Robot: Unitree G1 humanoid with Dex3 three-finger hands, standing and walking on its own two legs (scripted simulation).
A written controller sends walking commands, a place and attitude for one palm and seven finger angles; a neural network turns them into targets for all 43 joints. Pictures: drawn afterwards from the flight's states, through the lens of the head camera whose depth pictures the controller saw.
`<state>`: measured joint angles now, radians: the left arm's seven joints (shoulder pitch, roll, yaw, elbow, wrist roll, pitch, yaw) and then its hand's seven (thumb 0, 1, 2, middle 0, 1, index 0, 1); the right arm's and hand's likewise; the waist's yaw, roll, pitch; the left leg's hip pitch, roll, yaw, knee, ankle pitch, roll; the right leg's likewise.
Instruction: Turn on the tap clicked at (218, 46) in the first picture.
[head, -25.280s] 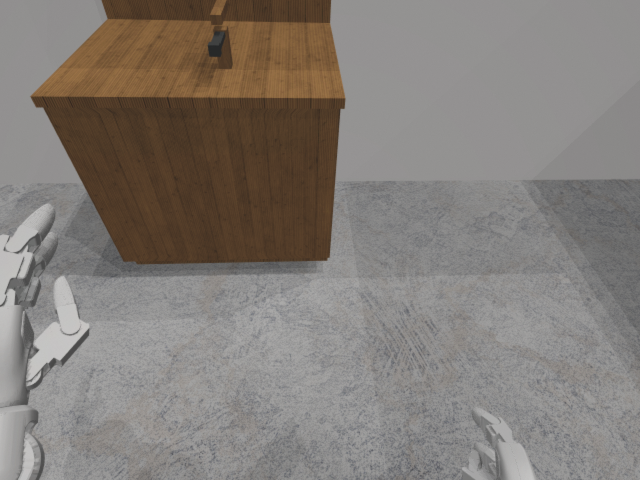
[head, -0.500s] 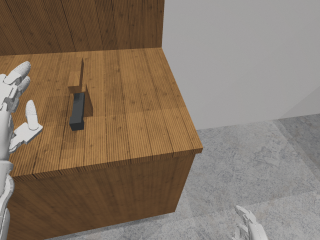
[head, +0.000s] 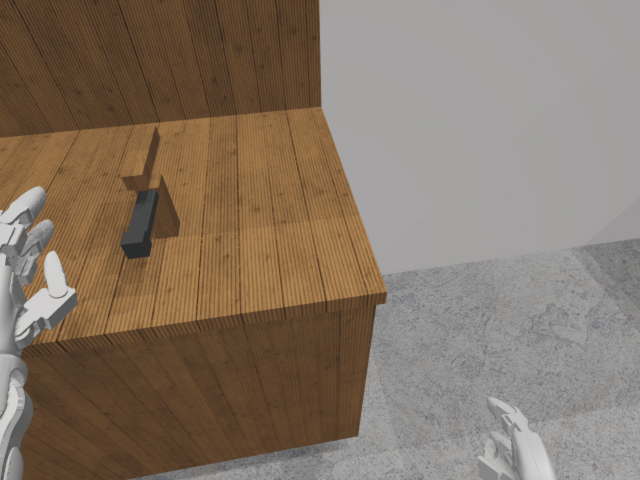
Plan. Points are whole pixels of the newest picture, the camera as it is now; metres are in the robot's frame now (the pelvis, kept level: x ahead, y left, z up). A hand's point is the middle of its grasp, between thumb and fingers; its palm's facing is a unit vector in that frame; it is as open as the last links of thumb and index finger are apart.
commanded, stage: turn the palm inward beside the body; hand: left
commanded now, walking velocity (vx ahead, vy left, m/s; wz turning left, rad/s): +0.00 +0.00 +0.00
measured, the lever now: (136, 244) +0.37 +0.29 +0.11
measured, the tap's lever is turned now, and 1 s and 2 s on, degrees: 0 0 0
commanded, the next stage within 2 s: reach beside the lever's end, fingers flat in 1.62 s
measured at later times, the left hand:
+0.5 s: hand (77, 308) +0.22 +0.27 +0.16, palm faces +0.41 -0.88 -0.24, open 7.4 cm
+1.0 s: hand (90, 338) +0.19 +0.24 +0.16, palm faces +0.43 -0.88 -0.18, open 7.4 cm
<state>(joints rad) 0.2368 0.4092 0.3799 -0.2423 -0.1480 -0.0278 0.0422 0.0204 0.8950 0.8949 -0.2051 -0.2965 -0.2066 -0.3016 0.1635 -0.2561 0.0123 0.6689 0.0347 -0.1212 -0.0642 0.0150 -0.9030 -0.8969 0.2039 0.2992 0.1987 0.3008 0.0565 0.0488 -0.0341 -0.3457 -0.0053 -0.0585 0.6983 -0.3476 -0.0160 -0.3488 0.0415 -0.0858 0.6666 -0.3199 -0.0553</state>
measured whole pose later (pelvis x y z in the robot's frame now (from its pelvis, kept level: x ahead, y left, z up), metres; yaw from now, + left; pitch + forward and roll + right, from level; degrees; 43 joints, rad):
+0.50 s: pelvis +0.03 +0.02 +0.00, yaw +0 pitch +2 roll +0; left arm 0.45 0.31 0.31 -0.48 -0.19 0.01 0.08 0.02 0.90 0.89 -0.21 -0.30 -0.21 -0.30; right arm 0.22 -0.23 0.02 0.64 0.04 -0.22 -0.07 0.02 -0.90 -0.90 0.20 0.30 0.20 0.30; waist 0.07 0.03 -0.08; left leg -0.34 -0.04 -0.04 0.69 -0.38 0.02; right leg -0.35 0.01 -0.06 0.68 -0.36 -0.03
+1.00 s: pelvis +0.01 +0.01 +0.00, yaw +0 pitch -1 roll +0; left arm 0.50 0.26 0.24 -0.57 -0.22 0.16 0.15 0.02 0.90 0.90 -0.20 -0.30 -0.21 -0.30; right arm 0.20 -0.24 0.05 0.64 0.05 -0.21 -0.09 0.02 -0.90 -0.90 0.20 0.30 0.20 0.30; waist 0.08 0.06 -0.07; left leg -0.30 -0.03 -0.05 0.66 -0.35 0.00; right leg -0.32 0.02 -0.08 0.66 -0.33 -0.05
